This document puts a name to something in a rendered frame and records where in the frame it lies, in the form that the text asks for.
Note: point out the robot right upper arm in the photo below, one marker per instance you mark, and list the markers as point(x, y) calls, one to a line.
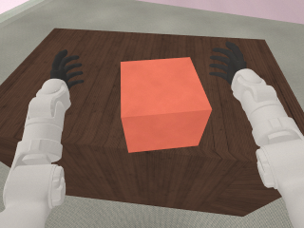
point(281, 165)

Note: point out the left robot forearm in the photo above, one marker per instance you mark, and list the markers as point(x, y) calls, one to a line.
point(41, 141)

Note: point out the right robot hand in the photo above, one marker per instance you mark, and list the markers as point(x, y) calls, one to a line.
point(234, 62)

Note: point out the right robot forearm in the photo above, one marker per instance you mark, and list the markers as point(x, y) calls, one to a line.
point(263, 109)

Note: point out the carton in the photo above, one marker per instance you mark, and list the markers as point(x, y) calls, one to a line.
point(163, 104)

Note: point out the robot left upper arm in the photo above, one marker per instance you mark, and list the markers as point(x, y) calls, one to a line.
point(32, 192)

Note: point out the left robot hand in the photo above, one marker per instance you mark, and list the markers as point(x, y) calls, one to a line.
point(59, 69)

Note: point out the pedestal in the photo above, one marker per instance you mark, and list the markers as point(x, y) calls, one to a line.
point(218, 176)

